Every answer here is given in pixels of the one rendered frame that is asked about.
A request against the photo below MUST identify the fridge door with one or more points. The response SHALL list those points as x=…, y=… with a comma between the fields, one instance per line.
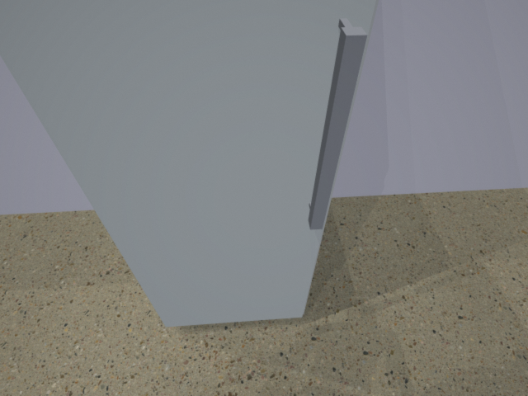
x=194, y=129

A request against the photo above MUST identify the handle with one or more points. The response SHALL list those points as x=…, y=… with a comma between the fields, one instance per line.
x=350, y=50

